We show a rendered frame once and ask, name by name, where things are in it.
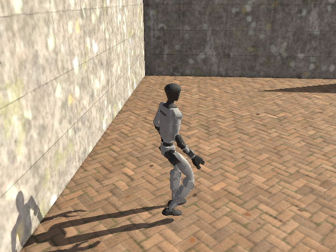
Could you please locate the right robot forearm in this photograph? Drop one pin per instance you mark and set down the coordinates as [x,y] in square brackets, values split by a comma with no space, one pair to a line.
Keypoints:
[185,149]

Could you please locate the left robot forearm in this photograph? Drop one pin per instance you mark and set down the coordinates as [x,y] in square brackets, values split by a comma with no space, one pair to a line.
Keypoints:
[158,129]

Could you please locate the humanoid robot head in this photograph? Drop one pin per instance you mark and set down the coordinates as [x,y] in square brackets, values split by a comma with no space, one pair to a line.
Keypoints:
[172,91]

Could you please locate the robot right upper arm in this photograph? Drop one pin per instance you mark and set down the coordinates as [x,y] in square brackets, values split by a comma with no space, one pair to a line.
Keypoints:
[176,117]

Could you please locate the right robot hand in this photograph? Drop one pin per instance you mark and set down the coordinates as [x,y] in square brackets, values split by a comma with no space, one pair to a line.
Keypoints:
[197,160]

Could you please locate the robot left upper arm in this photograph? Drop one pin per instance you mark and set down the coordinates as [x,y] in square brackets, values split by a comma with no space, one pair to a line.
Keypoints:
[156,120]

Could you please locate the humanoid robot torso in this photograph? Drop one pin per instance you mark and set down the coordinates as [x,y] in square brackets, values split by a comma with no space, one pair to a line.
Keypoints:
[166,131]

